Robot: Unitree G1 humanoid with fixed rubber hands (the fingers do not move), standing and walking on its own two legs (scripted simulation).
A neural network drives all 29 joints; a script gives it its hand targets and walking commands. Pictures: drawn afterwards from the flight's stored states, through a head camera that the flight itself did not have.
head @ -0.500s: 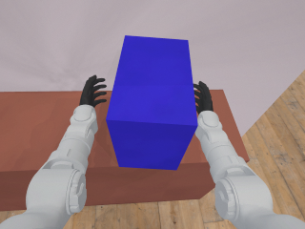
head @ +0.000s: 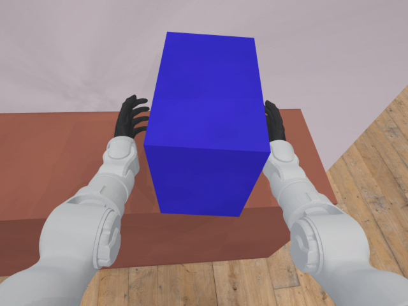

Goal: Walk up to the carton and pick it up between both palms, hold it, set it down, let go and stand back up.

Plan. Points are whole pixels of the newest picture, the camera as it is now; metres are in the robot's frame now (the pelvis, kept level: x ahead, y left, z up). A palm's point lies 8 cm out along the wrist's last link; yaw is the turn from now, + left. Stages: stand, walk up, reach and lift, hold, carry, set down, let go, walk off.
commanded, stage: reach and lift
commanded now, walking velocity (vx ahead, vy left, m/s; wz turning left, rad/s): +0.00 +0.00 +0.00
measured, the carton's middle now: (205, 129) +0.48 +0.00 +0.03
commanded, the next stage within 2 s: none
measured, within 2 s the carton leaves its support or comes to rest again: neither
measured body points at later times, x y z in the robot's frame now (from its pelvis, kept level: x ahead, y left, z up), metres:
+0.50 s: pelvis +0.03 +0.00 +0.02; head +0.10 +0.01 +0.47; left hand +0.45 +0.15 +0.06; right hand +0.44 -0.13 +0.05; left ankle +0.03 +0.11 -0.72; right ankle +0.02 -0.10 -0.72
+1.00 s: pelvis +0.04 +0.00 +0.03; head +0.11 +0.02 +0.47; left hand +0.45 +0.15 +0.06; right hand +0.44 -0.13 +0.05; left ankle +0.03 +0.11 -0.72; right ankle +0.02 -0.10 -0.72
